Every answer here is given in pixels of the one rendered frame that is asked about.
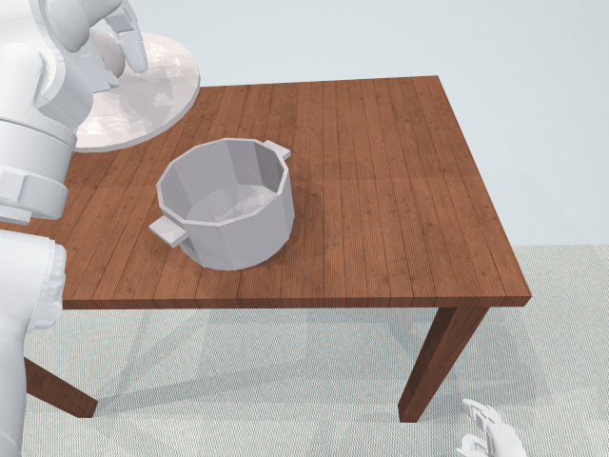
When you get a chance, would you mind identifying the robot left forearm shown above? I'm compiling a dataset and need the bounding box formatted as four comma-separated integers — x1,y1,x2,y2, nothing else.
0,0,93,225

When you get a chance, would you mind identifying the pot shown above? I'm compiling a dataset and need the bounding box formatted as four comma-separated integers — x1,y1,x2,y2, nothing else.
148,138,295,270

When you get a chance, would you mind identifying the table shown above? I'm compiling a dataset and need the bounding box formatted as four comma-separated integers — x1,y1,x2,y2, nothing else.
0,75,532,423

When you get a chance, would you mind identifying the lid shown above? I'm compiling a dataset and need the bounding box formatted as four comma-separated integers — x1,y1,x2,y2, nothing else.
74,32,201,153

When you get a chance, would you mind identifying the robot left upper arm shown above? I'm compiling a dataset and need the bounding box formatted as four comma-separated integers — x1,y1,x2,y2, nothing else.
0,229,67,457

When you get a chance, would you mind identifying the robot left hand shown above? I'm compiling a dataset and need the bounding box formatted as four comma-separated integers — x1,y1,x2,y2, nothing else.
77,0,148,93

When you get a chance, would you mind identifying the robot right hand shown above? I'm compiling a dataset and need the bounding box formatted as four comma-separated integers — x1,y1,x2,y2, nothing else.
456,399,528,457

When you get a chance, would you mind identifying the knob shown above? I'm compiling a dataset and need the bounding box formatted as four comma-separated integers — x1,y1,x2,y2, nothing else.
82,30,126,79

